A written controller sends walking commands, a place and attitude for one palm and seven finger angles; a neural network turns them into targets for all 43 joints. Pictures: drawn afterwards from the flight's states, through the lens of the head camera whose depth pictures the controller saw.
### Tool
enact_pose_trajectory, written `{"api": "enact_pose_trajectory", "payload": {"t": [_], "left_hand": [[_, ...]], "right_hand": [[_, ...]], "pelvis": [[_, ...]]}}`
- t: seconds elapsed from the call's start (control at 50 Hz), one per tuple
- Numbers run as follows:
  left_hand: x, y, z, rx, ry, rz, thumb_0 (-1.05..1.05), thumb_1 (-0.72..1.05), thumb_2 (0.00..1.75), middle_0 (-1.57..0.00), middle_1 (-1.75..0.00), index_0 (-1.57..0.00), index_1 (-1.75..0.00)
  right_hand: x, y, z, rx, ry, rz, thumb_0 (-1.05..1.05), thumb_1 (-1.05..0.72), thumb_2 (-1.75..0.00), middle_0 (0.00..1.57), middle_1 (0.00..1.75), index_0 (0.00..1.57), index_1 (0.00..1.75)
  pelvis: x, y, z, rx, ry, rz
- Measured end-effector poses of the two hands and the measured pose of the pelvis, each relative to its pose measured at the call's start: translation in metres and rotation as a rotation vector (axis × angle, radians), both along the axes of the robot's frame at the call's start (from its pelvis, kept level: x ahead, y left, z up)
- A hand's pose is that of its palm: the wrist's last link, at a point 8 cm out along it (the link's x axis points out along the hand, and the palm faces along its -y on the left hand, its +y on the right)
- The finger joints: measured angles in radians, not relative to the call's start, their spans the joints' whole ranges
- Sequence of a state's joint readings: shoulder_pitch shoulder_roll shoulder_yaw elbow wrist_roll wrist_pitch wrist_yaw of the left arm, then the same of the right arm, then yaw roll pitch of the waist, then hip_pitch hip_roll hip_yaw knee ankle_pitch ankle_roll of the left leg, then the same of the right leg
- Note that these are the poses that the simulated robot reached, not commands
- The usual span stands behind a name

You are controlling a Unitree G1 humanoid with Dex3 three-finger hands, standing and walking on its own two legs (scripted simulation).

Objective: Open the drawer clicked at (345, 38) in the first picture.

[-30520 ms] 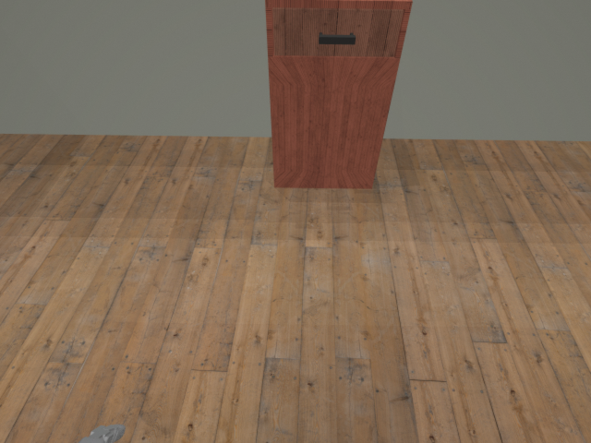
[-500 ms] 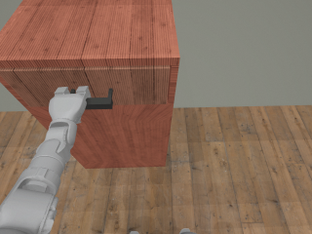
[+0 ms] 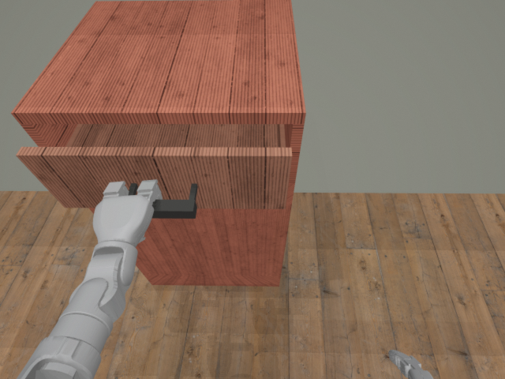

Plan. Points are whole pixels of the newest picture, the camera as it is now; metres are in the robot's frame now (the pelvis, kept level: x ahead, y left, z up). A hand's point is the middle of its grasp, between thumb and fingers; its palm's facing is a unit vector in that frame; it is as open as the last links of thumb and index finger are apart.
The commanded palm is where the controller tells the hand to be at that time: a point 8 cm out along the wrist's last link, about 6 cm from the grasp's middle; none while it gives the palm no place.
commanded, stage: pull the drawer open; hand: left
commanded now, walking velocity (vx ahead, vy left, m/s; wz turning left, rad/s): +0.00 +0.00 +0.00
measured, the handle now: (161, 198) +0.41 +0.20 +0.02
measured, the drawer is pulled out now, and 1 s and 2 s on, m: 0.07 0.20 0.29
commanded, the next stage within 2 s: none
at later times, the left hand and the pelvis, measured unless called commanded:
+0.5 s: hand (129, 263) +0.29 +0.23 +0.00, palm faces -0.02 -0.06 -1.00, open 5.7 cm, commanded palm +0.26 +0.21 +0.06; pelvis +0.00 -0.01 +0.00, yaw +0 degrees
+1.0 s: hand (119, 303) +0.23 +0.22 +0.00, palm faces -0.01 -0.08 -1.00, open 5.6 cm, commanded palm +0.20 +0.21 +0.06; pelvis +0.00 -0.02 +0.00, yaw -1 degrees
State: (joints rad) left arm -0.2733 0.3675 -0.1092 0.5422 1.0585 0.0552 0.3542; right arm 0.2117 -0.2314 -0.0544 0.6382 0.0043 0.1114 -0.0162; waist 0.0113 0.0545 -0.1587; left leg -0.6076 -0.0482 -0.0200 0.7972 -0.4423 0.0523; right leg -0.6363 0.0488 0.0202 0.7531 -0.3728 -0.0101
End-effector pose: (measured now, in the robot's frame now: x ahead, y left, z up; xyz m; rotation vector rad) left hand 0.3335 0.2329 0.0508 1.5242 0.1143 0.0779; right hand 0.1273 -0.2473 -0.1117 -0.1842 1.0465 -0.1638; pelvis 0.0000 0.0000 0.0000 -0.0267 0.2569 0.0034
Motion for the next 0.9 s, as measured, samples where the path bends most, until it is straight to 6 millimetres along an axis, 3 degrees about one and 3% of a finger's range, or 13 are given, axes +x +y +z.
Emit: {"api": "enact_pose_trajectory", "payload": {"t": [0.16, 0.54, 0.9], "left_hand": [[-0.021, -0.001, 0.000, -0.003, -0.001, 0.011, 0.01, 0.71, 0.82, -0.31, -1.31, -0.37, -1.35], [-0.067, -0.005, 0.001, -0.017, 0.001, 0.034, 0.02, 0.71, 0.80, -0.31, -1.34, -0.40, -1.35], [-0.111, -0.007, 0.001, -0.025, -0.007, 0.056, 0.03, 0.71, 0.81, -0.31, -1.34, -0.41, -1.35]], "right_hand": [[0.019, 0.006, 0.005, 0.008, -0.052, 0.043, 0.01, -0.91, -0.90, 0.20, 0.30, 0.20, 0.30], [0.024, -0.002, 0.008, 0.010, -0.094, 0.057, 0.01, -0.90, -0.90, 0.20, 0.30, 0.20, 0.30], [0.055, 0.005, 0.019, 0.019, -0.198, 0.107, 0.01, -0.90, -0.90, 0.20, 0.30, 0.20, 0.30]], "pelvis": [[-0.001, -0.004, 0.001, 0.005, -0.021, 0.005], [-0.002, -0.012, 0.002, 0.017, -0.049, -0.010], [-0.003, -0.015, 0.001, 0.023, -0.071, -0.015]]}}
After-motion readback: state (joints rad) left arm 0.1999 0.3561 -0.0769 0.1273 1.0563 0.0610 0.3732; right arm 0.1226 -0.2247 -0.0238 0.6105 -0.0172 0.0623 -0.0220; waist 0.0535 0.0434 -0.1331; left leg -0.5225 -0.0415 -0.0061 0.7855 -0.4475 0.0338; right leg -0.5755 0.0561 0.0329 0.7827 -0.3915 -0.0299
